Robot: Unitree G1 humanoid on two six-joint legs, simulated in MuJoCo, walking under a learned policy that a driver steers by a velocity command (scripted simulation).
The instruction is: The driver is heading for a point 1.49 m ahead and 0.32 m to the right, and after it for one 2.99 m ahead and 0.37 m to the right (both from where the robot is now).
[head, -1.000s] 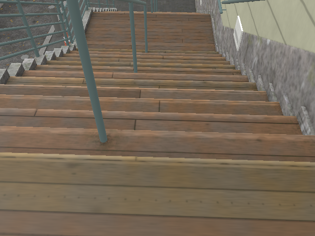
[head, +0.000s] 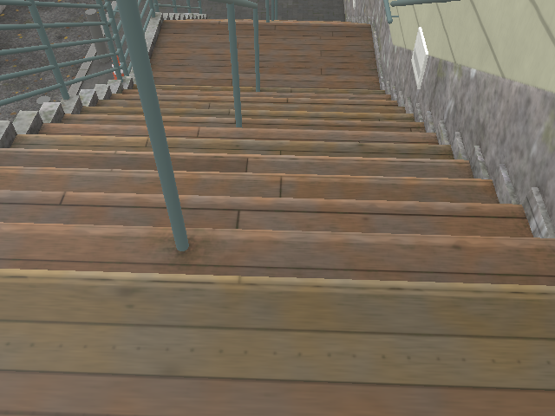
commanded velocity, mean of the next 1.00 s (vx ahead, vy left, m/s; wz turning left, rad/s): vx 0.39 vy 0.00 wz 0.00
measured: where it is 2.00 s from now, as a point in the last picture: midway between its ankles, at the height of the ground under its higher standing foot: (306, 314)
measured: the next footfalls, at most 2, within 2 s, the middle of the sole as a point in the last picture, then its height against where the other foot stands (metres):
left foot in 0.74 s outside the picture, level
right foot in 1.26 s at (357, 326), level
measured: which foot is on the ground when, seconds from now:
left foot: down 0.00-0.34, up 0.36-0.72, down 0.74-1.00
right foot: down 0.00-0.78, up 0.80-1.00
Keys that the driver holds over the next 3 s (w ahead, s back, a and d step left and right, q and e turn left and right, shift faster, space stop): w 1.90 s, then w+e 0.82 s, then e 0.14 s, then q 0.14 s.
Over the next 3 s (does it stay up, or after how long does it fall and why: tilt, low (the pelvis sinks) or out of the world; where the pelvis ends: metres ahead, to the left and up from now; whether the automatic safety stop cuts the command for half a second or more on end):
stays up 1.51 -0.13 -0.49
